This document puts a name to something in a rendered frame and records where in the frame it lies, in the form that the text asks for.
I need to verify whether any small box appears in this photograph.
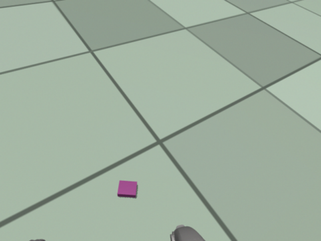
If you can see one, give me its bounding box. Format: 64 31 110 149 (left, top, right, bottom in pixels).
117 180 137 197

